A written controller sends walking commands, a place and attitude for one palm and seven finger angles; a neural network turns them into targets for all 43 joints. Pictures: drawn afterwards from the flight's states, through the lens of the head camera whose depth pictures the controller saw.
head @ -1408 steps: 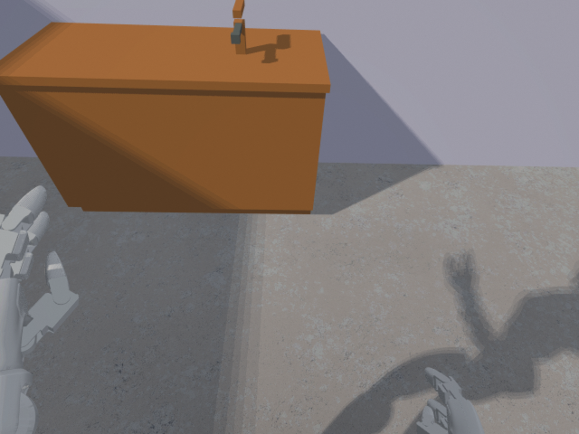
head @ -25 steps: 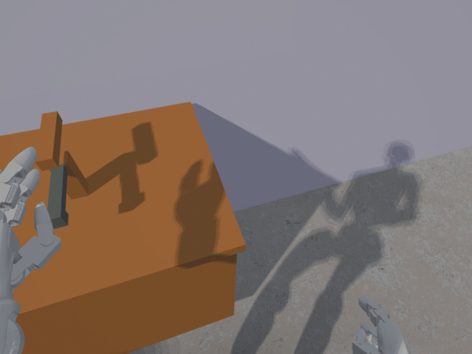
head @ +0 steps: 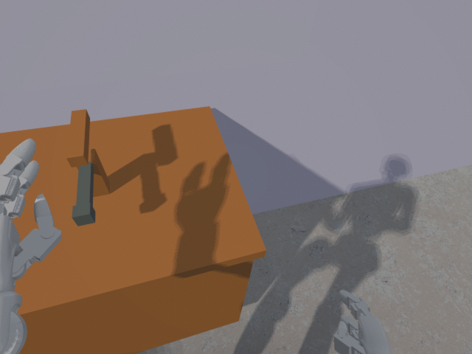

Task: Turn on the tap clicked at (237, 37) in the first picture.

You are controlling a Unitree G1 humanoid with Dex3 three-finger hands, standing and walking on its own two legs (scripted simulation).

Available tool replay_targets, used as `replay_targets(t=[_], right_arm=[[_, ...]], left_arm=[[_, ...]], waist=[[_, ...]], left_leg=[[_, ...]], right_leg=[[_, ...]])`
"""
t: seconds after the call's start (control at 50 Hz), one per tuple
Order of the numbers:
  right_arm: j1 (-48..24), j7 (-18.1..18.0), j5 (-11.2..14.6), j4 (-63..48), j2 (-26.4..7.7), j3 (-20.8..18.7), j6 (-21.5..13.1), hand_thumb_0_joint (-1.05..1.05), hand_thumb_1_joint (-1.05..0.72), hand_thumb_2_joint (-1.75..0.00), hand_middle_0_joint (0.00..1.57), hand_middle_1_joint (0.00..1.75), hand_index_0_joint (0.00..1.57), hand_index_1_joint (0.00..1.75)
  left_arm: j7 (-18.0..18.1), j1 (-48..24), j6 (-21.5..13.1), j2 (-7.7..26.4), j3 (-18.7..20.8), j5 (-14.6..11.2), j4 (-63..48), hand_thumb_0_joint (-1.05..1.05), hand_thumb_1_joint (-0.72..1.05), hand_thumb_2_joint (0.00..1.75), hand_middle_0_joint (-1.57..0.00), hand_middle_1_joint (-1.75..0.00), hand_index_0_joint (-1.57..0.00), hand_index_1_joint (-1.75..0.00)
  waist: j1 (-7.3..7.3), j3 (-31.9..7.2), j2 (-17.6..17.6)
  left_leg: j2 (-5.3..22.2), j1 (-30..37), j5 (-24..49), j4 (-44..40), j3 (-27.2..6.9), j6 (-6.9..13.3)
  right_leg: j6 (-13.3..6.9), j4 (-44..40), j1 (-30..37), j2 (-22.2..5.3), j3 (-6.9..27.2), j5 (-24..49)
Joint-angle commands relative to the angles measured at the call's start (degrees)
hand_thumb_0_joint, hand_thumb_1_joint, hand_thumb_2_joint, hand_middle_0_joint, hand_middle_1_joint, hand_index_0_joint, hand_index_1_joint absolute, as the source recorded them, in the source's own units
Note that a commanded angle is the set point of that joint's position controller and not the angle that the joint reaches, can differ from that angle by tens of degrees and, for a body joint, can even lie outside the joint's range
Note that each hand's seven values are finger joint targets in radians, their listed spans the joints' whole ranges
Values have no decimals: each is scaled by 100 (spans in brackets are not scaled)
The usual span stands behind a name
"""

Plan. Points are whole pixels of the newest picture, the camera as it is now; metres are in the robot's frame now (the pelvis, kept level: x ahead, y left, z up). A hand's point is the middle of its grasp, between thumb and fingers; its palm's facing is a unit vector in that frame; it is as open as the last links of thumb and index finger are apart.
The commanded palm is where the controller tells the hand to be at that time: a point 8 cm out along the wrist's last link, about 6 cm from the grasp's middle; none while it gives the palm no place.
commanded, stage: come to a stop and stand still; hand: left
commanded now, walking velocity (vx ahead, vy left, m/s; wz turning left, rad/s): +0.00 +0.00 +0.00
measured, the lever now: (84, 214) +0.31 +0.30 +0.04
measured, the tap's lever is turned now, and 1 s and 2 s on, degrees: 0 0 0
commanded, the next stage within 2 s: look again from close up in 0.18 s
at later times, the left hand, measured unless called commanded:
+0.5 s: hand (52, 233) +0.21 +0.25 +0.16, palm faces +0.33 -0.86 -0.38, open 7.4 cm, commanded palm +0.15 +0.29 +0.17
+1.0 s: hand (55, 240) +0.21 +0.25 +0.15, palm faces +0.27 -0.86 -0.43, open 7.4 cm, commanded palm +0.16 +0.29 +0.17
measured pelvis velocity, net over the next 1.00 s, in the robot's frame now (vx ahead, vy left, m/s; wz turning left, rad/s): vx -0.02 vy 0.02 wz -0.05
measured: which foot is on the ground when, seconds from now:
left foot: down 0.00-1.00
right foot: down 0.00-1.00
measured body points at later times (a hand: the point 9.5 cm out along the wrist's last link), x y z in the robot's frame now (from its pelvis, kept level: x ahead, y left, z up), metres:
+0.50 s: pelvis -0.02 +0.01 +0.00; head +0.01 +0.03 +0.44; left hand +0.19 +0.29 +0.18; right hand +0.15 -0.22 -0.08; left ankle +0.01 +0.08 -0.74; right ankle -0.02 -0.13 -0.74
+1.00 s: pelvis -0.02 +0.02 -0.01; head +0.02 +0.03 +0.44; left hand +0.19 +0.30 +0.17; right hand +0.15 -0.21 -0.08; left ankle +0.01 +0.08 -0.74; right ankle -0.02 -0.13 -0.74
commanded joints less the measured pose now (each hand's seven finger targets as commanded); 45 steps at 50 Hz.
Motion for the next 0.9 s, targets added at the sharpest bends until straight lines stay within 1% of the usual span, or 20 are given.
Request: replay_targets(t=[0.0, 0.24, 0.26, 0.28, 0.3, 0.32, 0.34, 0.36, 0.42, 0.5, 0.52, 0.66, 0.68, 0.7, 0.72, 0.74, 0.76, 0.82, 0.86, 0.88], right_arm=[[-399, -63, 15, -855, -795, -361, -325, 0, -90, -90, 20, 30, 20, 30], [-392, -72, 18, -811, -802, -378, -330, 0, -90, -90, 20, 30, 20, 30], [34, -7, -344, -781, -1030, -367, -618, 0, -90, -90, 20, 30, 20, 30], [-273, -3, -133, -303, -368, -178, -591, 0, -90, -90, 20, 30, 20, 30], [-51, 33, -41, -700, -808, -442, -721, 0, -90, -90, 20, 30, 20, 30], [-197, 132, 83, -708, -728, -467, -741, 0, -90, -90, 20, 30, 20, 30], [-133, 223, 38, -800, -922, -532, -746, 0, -90, -90, 20, 30, 20, 30], [-280, 286, 40, -819, -881, -511, -760, 0, -90, -90, 20, 30, 20, 30], [-464, 310, 76, -841, -853, -443, -751, 0, -90, -90, 20, 30, 20, 30], [-460, 103, 44, -910, -817, -405, -695, 0, -90, -90, 20, 30, 20, 30], [-497, 47, 38, -865, -835, -401, -666, 0, -90, -90, 20, 30, 20, 30], [-415, 13, 11, -765, -818, -365, -853, 0, -90, -90, 20, 30, 20, 30], [-20, 99, -404, -568, -970, -311, -1000, 0, -90, -90, 20, 30, 20, 30], [-292, 78, -168, -139, -355, -159, -950, 0, -90, -90, 20, 30, 20, 30], [-119, 146, 79, -574, -701, -498, -948, 0, -90, -90, 20, 30, 20, 30], [-120, 203, 77, -778, -830, -525, -979, 0, -90, -90, 20, 30, 20, 30], [-221, 269, 51, -752, -831, -518, -938, 0, -90, -90, 20, 30, 20, 30], [-428, 341, 85, -833, -828, -440, -782, 0, -90, -90, 20, 30, 20, 30], [-450, 265, 70, -924, -819, -426, -683, 0, -90, -90, 20, 30, 20, 30], [-462, 204, 68, -940, -823, -425, -654, 0, -90, -90, 20, 30, 20, 30]], left_arm=[[45, -448, -404, 917, 548, 24, -1277, 0, 90, 90, -20, -30, -20, -30], [27, -284, -451, 908, 574, 19, -1193, 0, 90, 90, -20, -30, -20, -30], [18, -6266, -1002, 5433, 3871, 986, -2325, 0, 90, 90, -20, -30, -20, -30], [-255, -2779, -793, 1878, 1574, 398, 1113, 0, 90, 90, -20, -30, -20, -30], [-328, -1460, -790, 1241, 1040, 234, 1005, 0, 90, 90, -20, -30, -20, -30], [-373, -1007, -806, 444, 303, 37, 480, 0, 90, 90, -20, -30, -20, -30], [-333, -1004, -873, 776, 438, 72, -420, 0, 90, 90, -20, -30, -20, -30], [-306, -737, -910, 777, 383, 66, -779, 0, 90, 90, -20, -30, -20, -30], [-161, -69, -870, 1032, 678, 34, -979, 0, 90, 90, -20, -30, -20, -30], [-88, -412, -922, 1356, 1156, -9, -873, 0, 90, 90, -20, -30, -20, -30], [-64, -634, -927, 1602, 1359, -7, -968, 0, 90, 90, -20, -30, -20, -30], [-115, -1100, -950, 918, 590, 79, -963, 0, 90, 90, -20, -30, -20, -30], [-127, -6354, -1464, 5296, 3656, 953, -2294, 0, 90, 90, -20, -30, -20, -30], [-380, -2815, -1164, 1516, 1163, 390, 1043, 0, 90, 90, -20, -30, -20, -30], [-420, -1782, -938, 256, 233, 103, 659, 0, 90, 90, -20, -30, -20, -30], [-420, -1935, -999, 489, 121, 146, -382, 0, 90, 90, -20, -30, -20, -30], [-354, -1363, -998, 722, 336, 140, -594, 0, 90, 90, -20, -30, -20, -30], [-198, -191, -914, 949, 745, 55, -775, 0, 90, 90, -20, -30, -20, -30], [-170, -132, -884, 1141, 1023, -1, -820, 0, 90, 90, -20, -30, -20, -30], [-163, -196, -898, 1237, 1175, -28, -778, 0, 90, 90, -20, -30, -20, -30]], waist=[[-87, -851, 607], [-99, -710, 574], [77, 534, -211], [-32, -656, -174], [183, -932, 509], [62, -1318, 1258], [70, -1439, 1275], [112, -1392, 1064], [130, -1074, 391], [36, -556, -103], [13, -510, 27], [-11, -602, 552], [209, 82, -9], [-37, -827, 69], [10, -1301, 1277], [28, -1431, 1816], [100, -1289, 1857], [152, -856, 555], [99, -669, -256], [55, -549, -375]], left_leg=[[732, 286, 981, -668, -938, -158], [720, 151, 635, -789, -948, -218], [732, -988, 938, 181, -543, -108], [342, 209, 1239, -136, -726, -129], [427, 586, 1399, -169, -487, -222], [466, 735, 1635, -254, -454, -221], [595, 711, 1860, -325, -600, -176], [674, 536, 1780, -359, -693, -125], [677, -47, 598, -557, -713, -105], [527, -407, -655, -646, -780, -103], [534, -343, -705, -637, -787, -103], [527, 3, -587, -670, -750, -80], [569, -808, -181, 185, -389, -113], [204, 215, 435, 18, -606, -121], [353, 916, 1160, -337, -425, -267], [643, 945, 1426, -334, -535, -184], [819, 659, 1394, -448, -731, -104], [773, -244, 344, -603, -712, -87], [625, -431, -334, -551, -676, -118], [565, -425, -563, -562, -667, -137]], right_leg=[[-289, -169, 268, -291, 440, 961], [-287, -231, 230, -282, 378, 739], [-314, -513, -980, -532, 649, 889], [-603, -91, -892, -613, 729, 970], [-480, -179, -514, -393, 1084, 1227], [-420, 205, -116, -351, 709, 1157], [-347, 349, 39, -281, 643, 1018], [-289, 395, 100, -254, 557, 871], [-223, 362, 178, -213, 456, 446], [-239, -92, -215, -258, 637, -221], [-243, -138, -323, -264, 643, -302], [-255, -217, -289, -210, 676, -54], [-337, -645, -1039, -515, 1018, 766], [-645, -105, -930, -635, 1016, 791], [-568, 347, -502, -293, 846, 971], [-395, 618, -446, -217, 706, 728], [-316, 725, -337, -184, 574, 435], [-274, 483, 75, -180, 451, 343], [-242, 120, -20, -228, 556, 177], [-245, -32, -188, -237, 612, -33]])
